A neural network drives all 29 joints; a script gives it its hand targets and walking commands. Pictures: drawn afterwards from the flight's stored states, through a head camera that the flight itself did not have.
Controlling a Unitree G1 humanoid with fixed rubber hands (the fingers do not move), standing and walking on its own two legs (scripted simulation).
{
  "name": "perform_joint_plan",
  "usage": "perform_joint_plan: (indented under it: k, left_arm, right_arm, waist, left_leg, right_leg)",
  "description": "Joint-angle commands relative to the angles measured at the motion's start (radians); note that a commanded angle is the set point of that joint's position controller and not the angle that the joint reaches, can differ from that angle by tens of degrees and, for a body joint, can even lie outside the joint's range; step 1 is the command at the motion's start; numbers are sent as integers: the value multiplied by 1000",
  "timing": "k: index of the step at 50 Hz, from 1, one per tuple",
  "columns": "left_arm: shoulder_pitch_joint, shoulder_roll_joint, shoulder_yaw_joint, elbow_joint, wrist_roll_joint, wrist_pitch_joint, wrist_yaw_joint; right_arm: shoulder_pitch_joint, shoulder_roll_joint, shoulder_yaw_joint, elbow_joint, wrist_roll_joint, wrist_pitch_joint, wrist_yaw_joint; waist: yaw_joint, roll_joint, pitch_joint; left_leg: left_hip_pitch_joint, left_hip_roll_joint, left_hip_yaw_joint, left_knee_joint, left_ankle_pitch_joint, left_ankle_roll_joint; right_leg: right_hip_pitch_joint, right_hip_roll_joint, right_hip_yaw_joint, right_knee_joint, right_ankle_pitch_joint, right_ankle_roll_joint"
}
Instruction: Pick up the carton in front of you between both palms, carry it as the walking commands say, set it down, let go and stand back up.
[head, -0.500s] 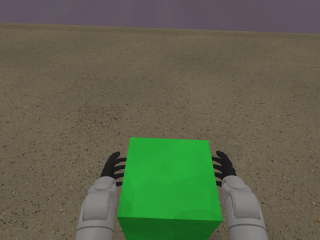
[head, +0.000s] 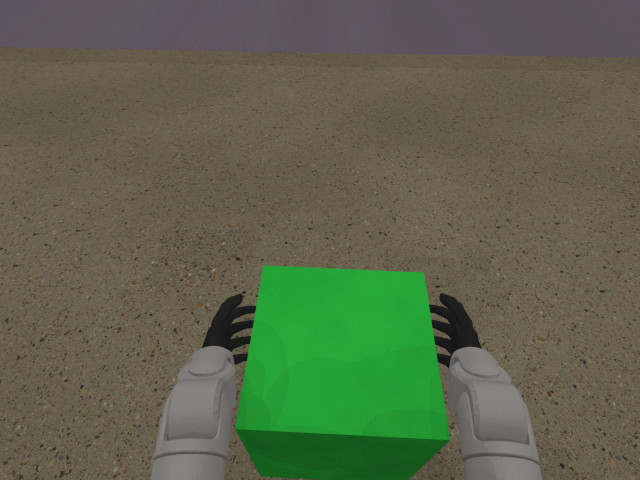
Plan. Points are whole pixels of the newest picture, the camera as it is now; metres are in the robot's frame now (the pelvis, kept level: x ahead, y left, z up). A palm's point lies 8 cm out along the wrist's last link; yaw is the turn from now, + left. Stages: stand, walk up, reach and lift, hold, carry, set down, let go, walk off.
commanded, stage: carry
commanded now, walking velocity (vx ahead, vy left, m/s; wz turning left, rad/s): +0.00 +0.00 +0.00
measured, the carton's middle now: (337, 380) +0.30 +0.00 -0.05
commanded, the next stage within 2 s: hold in 1.94 s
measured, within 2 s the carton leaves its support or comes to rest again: neither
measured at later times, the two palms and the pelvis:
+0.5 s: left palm (184, 350) +0.30 +0.19 +0.03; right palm (424, 345) +0.30 -0.11 +0.04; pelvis +0.01 +0.04 +0.00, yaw +0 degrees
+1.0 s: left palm (182, 383) +0.26 +0.18 +0.03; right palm (435, 377) +0.26 -0.12 +0.03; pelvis -0.03 +0.03 -0.01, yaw +1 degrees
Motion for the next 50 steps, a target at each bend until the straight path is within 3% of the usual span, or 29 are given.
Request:
perform_joint_plan:
  k: [1,3,5,7,10,11,12,13,14,16,17,18,19,20,22,23,24,26,28,30,31,32,33,36,38,44,50]
  left_arm:
    - [-404,-844,-577,-109,-241,-41,-192]
    - [-406,-844,-589,-116,-244,-40,-191]
    - [-405,-837,-595,-115,-246,-40,-189]
    - [-397,-830,-595,-110,-244,-39,-187]
    - [-393,-822,-589,-112,-239,-37,-184]
    - [-405,-823,-590,-114,-240,-37,-184]
    - [-418,-824,-591,-114,-242,-36,-184]
    - [-428,-826,-592,-114,-243,-36,-185]
    - [-434,-829,-593,-113,-244,-35,-186]
    - [-424,-843,-591,-99,-241,-37,-188]
    - [-431,-848,-589,-94,-238,-38,-189]
    - [-435,-847,-583,-84,-236,-38,-189]
    - [-432,-841,-573,-69,-232,-38,-189]
    - [-415,-837,-561,-54,-225,-38,-187]
    - [-382,-834,-545,-44,-210,-36,-186]
    - [-392,-839,-545,-51,-209,-35,-188]
    - [-411,-842,-554,-60,-216,-34,-189]
    - [-451,-852,-574,-79,-232,-34,-193]
    - [-474,-856,-593,-104,-248,-38,-194]
    - [-469,-872,-609,-119,-261,-42,-194]
    - [-466,-873,-608,-120,-262,-44,-193]
    - [-463,-872,-602,-114,-259,-44,-193]
    - [-457,-864,-591,-104,-252,-43,-192]
    - [-399,-832,-541,-42,-216,-35,-192]
    - [-390,-829,-526,-28,-205,-31,-192]
    - [-473,-867,-559,-60,-235,-39,-199]
    - [-475,-869,-548,-40,-232,-38,-204]
  right_arm:
    - [-371,844,600,-61,250,-33,213]
    - [-365,838,596,-63,250,-34,212]
    - [-365,832,590,-61,249,-33,212]
    - [-358,825,583,-52,247,-32,212]
    - [-340,817,566,-42,236,-30,213]
    - [-347,815,559,-44,230,-30,213]
    - [-354,814,552,-45,226,-31,213]
    - [-360,812,547,-46,224,-32,213]
    - [-361,812,546,-47,225,-33,212]
    - [-370,819,555,-51,235,-35,213]
    - [-374,824,561,-50,239,-35,215]
    - [-393,825,564,-47,242,-35,216]
    - [-408,823,564,-38,243,-34,217]
    - [-404,822,560,-23,242,-32,218]
    - [-372,825,554,0,236,-29,222]
    - [-364,832,547,5,227,-30,224]
    - [-363,840,541,1,222,-31,225]
    - [-382,848,533,-12,218,-35,225]
    - [-394,846,544,-32,230,-40,224]
    - [-407,848,569,-64,246,-43,221]
    - [-416,850,579,-74,253,-43,220]
    - [-421,852,588,-75,255,-42,219]
    - [-421,849,590,-69,253,-39,217]
    - [-386,828,562,-16,232,-27,216]
    - [-366,823,538,7,218,-23,219]
    - [-422,863,546,-5,229,-32,225]
    - [-438,872,553,4,231,-29,227]
  waist:
    - [10,-46,-387]
    - [10,-75,-370]
    - [11,-72,-342]
    - [11,-20,-330]
    - [4,96,-305]
    - [3,108,-285]
    - [2,103,-275]
    - [2,81,-281]
    - [2,40,-303]
    - [11,-52,-351]
    - [5,-86,-326]
    - [6,-99,-285]
    - [11,-95,-255]
    - [13,-62,-252]
    - [4,85,-273]
    - [-3,145,-246]
    - [-9,162,-216]
    - [2,149,-210]
    - [0,80,-282]
    - [5,-13,-348]
    - [6,-43,-355]
    - [3,-62,-340]
    - [1,-71,-310]
    - [4,-3,-282]
    - [2,44,-276]
    - [2,13,-270]
    - [4,-15,-259]
  left_leg:
    - [-50,44,-12,52,550,-11]
    - [-102,14,-5,-10,391,-14]
    - [-71,2,-6,-104,406,-8]
    - [51,32,-14,-97,670,6]
    - [195,102,-22,20,1098,35]
    - [187,107,-25,35,1148,42]
    - [149,105,-24,51,1138,40]
    - [84,98,-17,70,1077,31]
    - [2,82,-6,98,945,17]
    - [-157,32,-24,90,476,-12]
    - [-177,11,-31,-40,261,-11]
    - [-143,4,-32,-164,234,-1]
    - [-63,2,-29,-211,384,10]
    - [63,25,-29,-174,619,14]
    - [276,129,-55,-22,1203,24]
    - [304,159,-79,-4,1353,47]
    - [295,168,-87,-1,1381,69]
    - [210,156,-53,24,1298,72]
    - [42,109,-26,84,1096,31]
    - [-58,57,-17,106,681,9]
    - [-67,42,-33,78,512,4]
    - [-48,37,-46,14,403,7]
    - [-21,39,-50,-56,372,15]
    - [102,95,-56,-7,771,32]
    - [83,121,-64,19,915,41]
    - [-8,78,-42,12,573,54]
    - [-46,69,-60,-9,389,65]
  right_leg:
    - [403,-148,125,59,955,-36]
    - [458,-158,135,51,1050,-51]
    - [439,-148,132,60,1017,-46]
    - [318,-115,104,76,815,-23]
    - [116,-37,19,41,376,28]
    - [117,-16,3,-2,301,37]
    - [162,-10,-3,-29,322,39]
    - [244,-21,2,-29,429,32]
    - [343,-52,28,-7,615,15]
    - [509,-159,129,38,1008,-58]
    - [520,-180,142,47,1064,-73]
    - [479,-175,130,60,1020,-64]
    - [400,-156,122,66,907,-45]
    - [277,-132,105,76,749,-21]
    - [34,-57,25,112,265,40]
    - [-43,-11,10,103,15,59]
    - [-70,4,11,82,-58,63]
    - [41,-8,15,-10,64,50]
    - [275,-65,49,69,487,15]
    - [386,-136,112,79,802,-34]
    - [391,-161,132,73,869,-49]
    - [365,-169,137,67,868,-48]
    - [324,-161,130,61,790,-35]
    - [174,-115,88,78,478,10]
    - [155,-94,67,89,362,27]
    - [200,-127,95,72,447,11]
    - [197,-133,114,40,385,7]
